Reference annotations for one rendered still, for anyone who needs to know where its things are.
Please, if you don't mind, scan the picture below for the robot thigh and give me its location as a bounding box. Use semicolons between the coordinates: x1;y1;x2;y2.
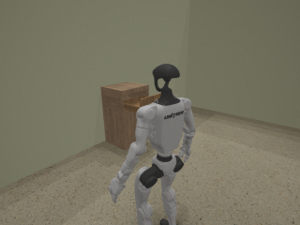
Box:
160;154;184;203
134;165;159;220

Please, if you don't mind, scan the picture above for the robot left thigh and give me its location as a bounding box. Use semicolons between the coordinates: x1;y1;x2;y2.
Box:
134;165;159;220

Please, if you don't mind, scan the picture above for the left robot forearm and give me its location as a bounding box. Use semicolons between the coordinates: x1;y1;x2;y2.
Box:
115;142;140;184

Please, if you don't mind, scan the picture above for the robot right thigh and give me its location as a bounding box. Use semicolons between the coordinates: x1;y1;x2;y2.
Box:
160;154;184;203

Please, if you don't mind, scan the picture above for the right robot upper arm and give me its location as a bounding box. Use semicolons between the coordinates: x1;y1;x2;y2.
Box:
178;97;195;134

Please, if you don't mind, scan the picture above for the drawer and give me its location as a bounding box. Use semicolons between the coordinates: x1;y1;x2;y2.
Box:
124;93;161;113

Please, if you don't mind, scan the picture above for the left robot hand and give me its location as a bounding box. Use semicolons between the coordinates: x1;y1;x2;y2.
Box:
108;178;126;204

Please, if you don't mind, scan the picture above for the right robot forearm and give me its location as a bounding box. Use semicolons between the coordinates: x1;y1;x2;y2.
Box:
182;128;196;150

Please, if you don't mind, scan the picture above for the left robot upper arm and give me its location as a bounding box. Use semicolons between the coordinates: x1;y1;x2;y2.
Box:
134;104;156;156

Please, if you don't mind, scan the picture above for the right robot hand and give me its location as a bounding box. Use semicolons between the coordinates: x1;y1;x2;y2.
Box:
178;145;191;163

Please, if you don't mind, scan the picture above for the cabinet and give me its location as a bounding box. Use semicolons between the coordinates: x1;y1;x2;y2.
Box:
100;82;149;151

